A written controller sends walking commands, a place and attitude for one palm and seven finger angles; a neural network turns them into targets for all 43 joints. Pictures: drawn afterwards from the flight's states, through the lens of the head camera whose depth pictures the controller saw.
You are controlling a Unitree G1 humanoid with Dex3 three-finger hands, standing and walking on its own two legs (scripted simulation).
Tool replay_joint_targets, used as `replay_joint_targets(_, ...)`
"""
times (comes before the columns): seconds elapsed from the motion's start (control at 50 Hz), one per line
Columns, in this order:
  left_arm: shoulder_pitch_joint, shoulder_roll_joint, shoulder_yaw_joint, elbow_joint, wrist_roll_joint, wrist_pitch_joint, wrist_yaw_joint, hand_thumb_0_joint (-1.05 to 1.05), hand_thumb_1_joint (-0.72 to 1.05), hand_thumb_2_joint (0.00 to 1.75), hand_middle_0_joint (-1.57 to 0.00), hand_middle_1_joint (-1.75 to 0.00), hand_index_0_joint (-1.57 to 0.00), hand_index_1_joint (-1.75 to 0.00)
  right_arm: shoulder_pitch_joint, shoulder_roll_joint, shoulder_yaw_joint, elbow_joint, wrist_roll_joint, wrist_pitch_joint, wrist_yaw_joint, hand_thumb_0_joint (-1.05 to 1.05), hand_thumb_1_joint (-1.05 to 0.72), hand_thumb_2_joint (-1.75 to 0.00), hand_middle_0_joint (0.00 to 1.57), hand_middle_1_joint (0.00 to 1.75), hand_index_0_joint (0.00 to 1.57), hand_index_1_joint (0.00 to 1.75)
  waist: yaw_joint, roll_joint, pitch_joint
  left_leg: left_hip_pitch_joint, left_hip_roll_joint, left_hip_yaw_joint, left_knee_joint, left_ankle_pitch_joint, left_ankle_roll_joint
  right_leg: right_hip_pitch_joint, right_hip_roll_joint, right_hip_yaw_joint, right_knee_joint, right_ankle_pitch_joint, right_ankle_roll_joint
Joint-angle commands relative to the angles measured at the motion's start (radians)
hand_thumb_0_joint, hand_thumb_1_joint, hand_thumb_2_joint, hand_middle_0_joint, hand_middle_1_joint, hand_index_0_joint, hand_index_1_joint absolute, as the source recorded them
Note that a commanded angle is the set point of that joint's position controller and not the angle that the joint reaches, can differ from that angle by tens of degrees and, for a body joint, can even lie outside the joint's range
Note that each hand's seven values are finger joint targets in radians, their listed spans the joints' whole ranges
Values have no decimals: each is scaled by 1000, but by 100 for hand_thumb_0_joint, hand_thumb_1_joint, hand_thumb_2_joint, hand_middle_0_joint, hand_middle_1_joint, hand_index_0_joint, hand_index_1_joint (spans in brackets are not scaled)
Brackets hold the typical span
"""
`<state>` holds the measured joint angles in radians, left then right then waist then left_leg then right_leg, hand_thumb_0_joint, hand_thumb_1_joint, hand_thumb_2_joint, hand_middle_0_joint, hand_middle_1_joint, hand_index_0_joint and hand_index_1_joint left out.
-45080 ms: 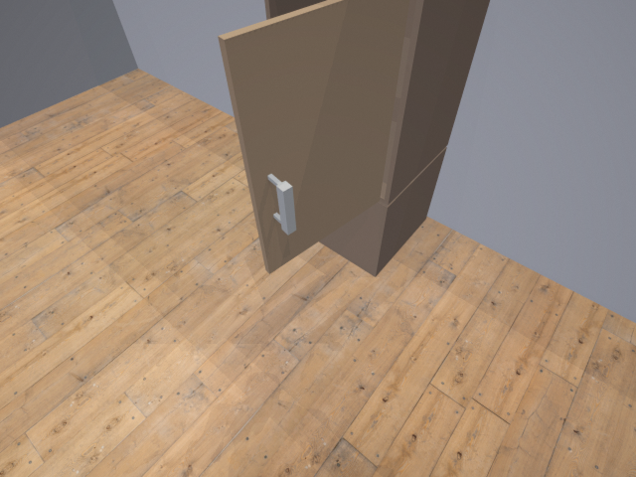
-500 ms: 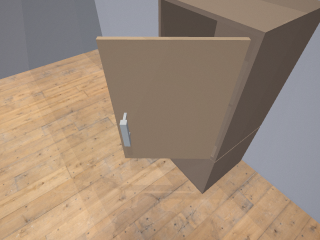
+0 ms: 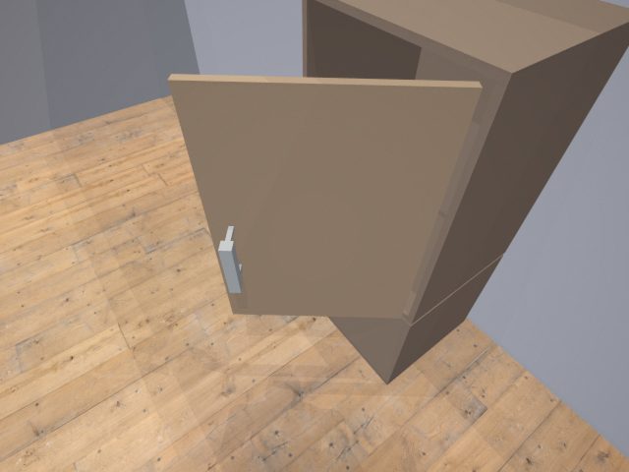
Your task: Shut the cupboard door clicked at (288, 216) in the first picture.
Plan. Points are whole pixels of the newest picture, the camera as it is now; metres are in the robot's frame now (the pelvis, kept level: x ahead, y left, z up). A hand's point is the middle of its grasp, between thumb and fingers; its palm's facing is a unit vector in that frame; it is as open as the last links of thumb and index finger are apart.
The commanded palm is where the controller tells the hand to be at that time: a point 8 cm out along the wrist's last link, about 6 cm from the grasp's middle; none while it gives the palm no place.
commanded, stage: look again from close up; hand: left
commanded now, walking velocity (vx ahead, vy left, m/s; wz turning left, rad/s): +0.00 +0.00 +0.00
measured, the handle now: (233, 259) +0.50 +0.19 -0.10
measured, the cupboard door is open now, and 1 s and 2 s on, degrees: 52 52 52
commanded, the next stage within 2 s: shuffle to correct the standing spot in 0.06 s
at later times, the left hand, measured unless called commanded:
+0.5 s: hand out of the picture +0.01 +0.15 -0.18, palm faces +0.05 -0.98 -0.17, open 7.3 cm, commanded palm none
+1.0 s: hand out of the picture +0.05 +0.20 -0.18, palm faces +0.01 -0.97 -0.25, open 7.3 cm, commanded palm none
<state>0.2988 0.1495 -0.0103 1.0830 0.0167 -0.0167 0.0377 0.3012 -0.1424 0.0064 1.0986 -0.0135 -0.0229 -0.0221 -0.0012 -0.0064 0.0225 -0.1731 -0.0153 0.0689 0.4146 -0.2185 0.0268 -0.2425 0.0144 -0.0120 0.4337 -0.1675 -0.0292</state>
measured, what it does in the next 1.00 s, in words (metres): stands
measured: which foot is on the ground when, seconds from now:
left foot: down 0.00-1.00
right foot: down 0.00-1.00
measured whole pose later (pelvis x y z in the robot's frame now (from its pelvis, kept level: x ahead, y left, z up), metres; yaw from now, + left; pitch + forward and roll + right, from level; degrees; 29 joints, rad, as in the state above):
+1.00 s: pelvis +0.01 +0.01 -0.01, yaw +0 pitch -2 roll +0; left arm 0.27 0.18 0.00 1.02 0.02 -0.01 0.05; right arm 0.25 -0.17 -0.03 0.98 -0.02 -0.01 -0.02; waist -0.01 0.03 0.02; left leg -0.22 -0.01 0.07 0.56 -0.31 0.04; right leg -0.27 0.02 -0.01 0.54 -0.25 -0.03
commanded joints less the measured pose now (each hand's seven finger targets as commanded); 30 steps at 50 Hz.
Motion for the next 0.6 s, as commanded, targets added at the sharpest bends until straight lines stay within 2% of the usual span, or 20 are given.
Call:
replay_joint_targets(0.0, 54, 98, 14, -29, -4, -13, 1, 0, 90, 90, -20, -30, -20, -30, 63, -88, -15, -25, 6, -11, -8, 0, -90, -90, 20, 30, 20, 30, -2, -3, 29, -53, 104, -108, -103, 17, -1, 37, -116, 127, -94, 12, -18)
replay_joint_targets(0.14, 42, 99, 15, -30, -6, -11, 2, 0, 90, 90, -20, -30, -20, -30, 65, -87, -13, -16, 5, -8, -9, 0, -90, -90, 20, 30, 20, 30, 0, -1, 46, -53, 105, -110, -108, 21, -4, 37, -117, 120, -97, 10, -18)
replay_joint_targets(0.18, 51, 91, 16, -20, -5, -9, -1, 0, 90, 90, -20, -30, -20, -30, 79, -86, -12, -5, -1, -5, -8, 0, -90, -90, 20, 30, 20, 30, -3, -24, 51, -56, 102, -107, -114, -84, -4, 28, -106, 119, -109, -119, -17)
replay_joint_targets(0.26, 65, 94, 34, -34, 5, 6, -11, 0, 90, 90, -20, -30, -20, -30, 85, -100, -23, -12, -12, 6, -5, 0, -90, -90, 20, 30, 20, 30, 2, -5, 104, -111, 107, -129, -124, -320, 14, -44, -86, 124, -90, -349, -28)
replay_joint_targets(0.32, 82, 84, 40, -44, 9, 6, -18, 0, 90, 90, -20, -30, -20, -30, 82, -105, -31, -24, -13, 5, -5, 0, -90, -90, 20, 30, 20, 30, 6, 21, 137, -140, 131, -157, -142, -378, 31, -70, -68, 107, -49, -348, -34)
replay_joint_targets(0.4, 115, 66, 43, -41, 9, -7, -26, 0, 90, 90, -20, -30, -20, -30, 89, -93, -34, -31, -9, -11, -8, 0, -90, -90, 20, 30, 20, 30, 9, 25, 132, -125, 147, -162, -122, -305, 45, -60, -65, 100, -10, -249, -49)
replay_joint_targets(0.44, 123, 60, 40, -34, 7, -14, -21, 0, 90, 90, -20, -30, -20, -30, 94, -80, -25, -27, -5, -21, -11, 0, -90, -90, 20, 30, 20, 30, 12, 45, 104, -105, 137, -136, -84, -165, 38, -33, -82, 113, -7, -142, -48)
replay_joint_targets(0.46, 132, 62, 38, -28, 4, -18, -18, 0, 90, 90, -20, -30, -20, -30, 95, -69, -21, -25, -2, -23, -14, 0, -90, -90, 20, 30, 20, 30, 14, 9, 92, -97, 120, -107, -39, -69, 29, -6, -94, 128, -17, -57, -48)
replay_joint_targets(0.48, 144, 64, 36, -17, 2, -22, -13, 0, 90, 90, -20, -30, -20, -30, 101, -58, -16, -24, 0, -25, -17, 0, -90, -90, 20, 30, 20, 30, 11, -25, 66, -81, 98, -72, 12, 30, 17, 26, -112, 148, -21, 67, -51)
replay_joint_targets(0.5, 155, 66, 35, -6, 1, -26, -9, 0, 90, 90, -20, -30, -20, -30, 111, -41, -13, -17, 2, -27, -22, 0, -90, -90, 20, 30, 20, 30, 6, -68, 54, -73, 85, -52, 33, 102, 7, 60, -130, 151, -16, 263, -50)
replay_joint_targets(0.54, 164, 73, 28, 5, -9, -34, 2, 0, 90, 90, -20, -30, -20, -30, 124, -42, -12, -8, 7, -25, -30, 0, -90, -90, 20, 30, 20, 30, -3, -64, -15, -27, 87, -47, 30, 208, -14, 133, -152, 136, 18, 652, -31)
replay_joint_targets(0.56, 163, 87, 29, -1, -12, -35, 7, 0, 90, 90, -20, -30, -20, -30, 124, -53, -16, -10, 11, -23, -34, 0, -90, -90, 20, 30, 20, 30, -2, -51, -50, -8, 89, -44, 32, 242, -18, 167, -155, 135, 34, 753, -19)
replay_joint_targets(0.58, 157, 98, 32, -8, -13, -33, 12, 0, 90, 90, -20, -30, -20, -30, 120, -56, -21, -12, 15, -18, -37, 0, -90, -90, 20, 30, 20, 30, -3, -35, -67, -2, 91, -42, 32, 253, -22, 185, -161, 132, 47, 793, -12)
